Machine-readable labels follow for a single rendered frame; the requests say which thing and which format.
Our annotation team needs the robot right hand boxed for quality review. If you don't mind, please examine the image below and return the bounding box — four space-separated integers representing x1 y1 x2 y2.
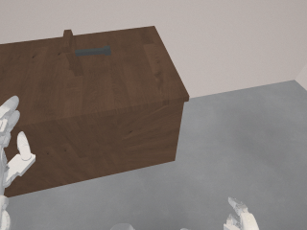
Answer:
224 196 259 230

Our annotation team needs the left robot forearm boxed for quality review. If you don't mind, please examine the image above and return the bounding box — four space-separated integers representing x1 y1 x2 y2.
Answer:
0 195 12 230

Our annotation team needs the tap lever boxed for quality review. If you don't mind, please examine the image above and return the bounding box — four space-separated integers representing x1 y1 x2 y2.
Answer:
75 45 111 57

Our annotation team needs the counter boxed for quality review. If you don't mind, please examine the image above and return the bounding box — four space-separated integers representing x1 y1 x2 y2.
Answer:
0 26 190 197

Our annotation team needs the robot left hand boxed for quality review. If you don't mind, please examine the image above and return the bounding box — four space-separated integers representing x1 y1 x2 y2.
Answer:
0 96 35 196

